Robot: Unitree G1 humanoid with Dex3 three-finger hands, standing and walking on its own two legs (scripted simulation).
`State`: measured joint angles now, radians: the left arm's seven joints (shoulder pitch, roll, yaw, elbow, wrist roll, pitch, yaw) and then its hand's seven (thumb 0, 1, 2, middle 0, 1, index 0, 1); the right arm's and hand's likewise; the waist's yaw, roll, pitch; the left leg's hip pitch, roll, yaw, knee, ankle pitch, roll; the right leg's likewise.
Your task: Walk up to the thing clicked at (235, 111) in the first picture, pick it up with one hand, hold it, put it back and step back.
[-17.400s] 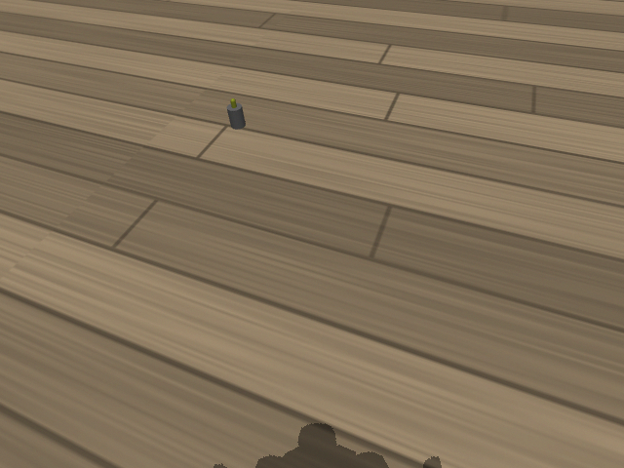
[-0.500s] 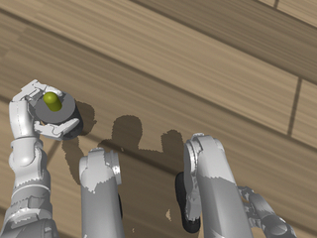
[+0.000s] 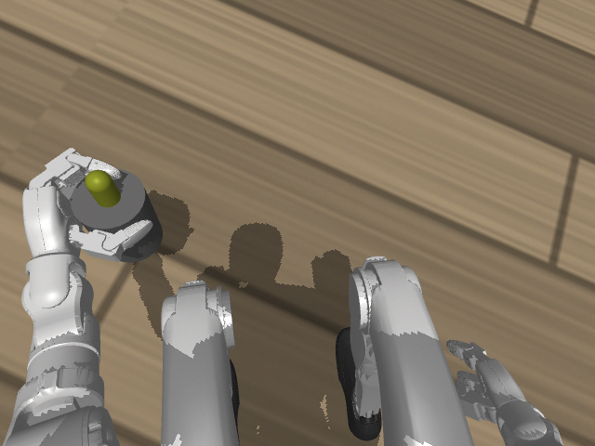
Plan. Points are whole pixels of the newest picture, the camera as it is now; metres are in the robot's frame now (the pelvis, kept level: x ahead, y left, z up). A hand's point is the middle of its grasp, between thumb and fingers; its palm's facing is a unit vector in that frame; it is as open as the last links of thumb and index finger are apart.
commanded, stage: settle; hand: left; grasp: from the side
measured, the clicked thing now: (117, 210) +0.43 +0.23 -0.08
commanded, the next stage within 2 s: lift in 0.06 s
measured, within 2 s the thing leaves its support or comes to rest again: neither
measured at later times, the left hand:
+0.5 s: hand (105, 211) +0.41 +0.22 -0.02, palm faces +0.09 -0.99 -0.09, open 9.3 cm
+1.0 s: hand (36, 180) +0.38 +0.21 +0.13, palm faces +0.12 -0.99 -0.08, open 9.3 cm
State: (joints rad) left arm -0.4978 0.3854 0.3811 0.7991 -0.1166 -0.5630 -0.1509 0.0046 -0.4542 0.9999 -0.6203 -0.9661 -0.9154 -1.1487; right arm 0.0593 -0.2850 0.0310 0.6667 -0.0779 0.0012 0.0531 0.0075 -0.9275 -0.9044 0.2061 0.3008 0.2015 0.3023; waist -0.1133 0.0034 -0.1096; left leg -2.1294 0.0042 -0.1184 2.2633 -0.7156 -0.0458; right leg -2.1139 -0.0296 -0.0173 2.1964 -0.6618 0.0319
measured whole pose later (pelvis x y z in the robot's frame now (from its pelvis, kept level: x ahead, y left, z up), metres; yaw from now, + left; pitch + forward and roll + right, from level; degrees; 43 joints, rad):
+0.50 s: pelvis +0.00 +0.00 +0.02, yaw +0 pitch +34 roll -4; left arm -0.38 0.35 0.34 0.62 -0.14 -0.48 -0.17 0.00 -0.46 1.00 -0.62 -0.97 -0.91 -1.15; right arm 0.09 -0.28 0.02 0.63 -0.05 -0.03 0.04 0.01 -0.94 -0.90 0.21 0.30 0.20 0.30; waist -0.11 0.01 -0.13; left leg -2.06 0.01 -0.11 2.18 -0.71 -0.04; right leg -2.05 -0.03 -0.02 2.13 -0.66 0.03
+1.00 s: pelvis +0.02 +0.00 +0.15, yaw +1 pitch +31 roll -3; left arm -0.19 0.26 0.24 0.35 -0.16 -0.31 -0.09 0.00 -0.45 1.00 -0.62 -0.97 -0.91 -1.15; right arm 0.13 -0.26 0.00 0.58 0.03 -0.04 -0.02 0.01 -0.91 -0.89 0.21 0.30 0.20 0.30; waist -0.05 0.03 -0.17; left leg -1.67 0.03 -0.07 1.80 -0.68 -0.03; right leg -1.66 -0.03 -0.02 1.75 -0.63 0.03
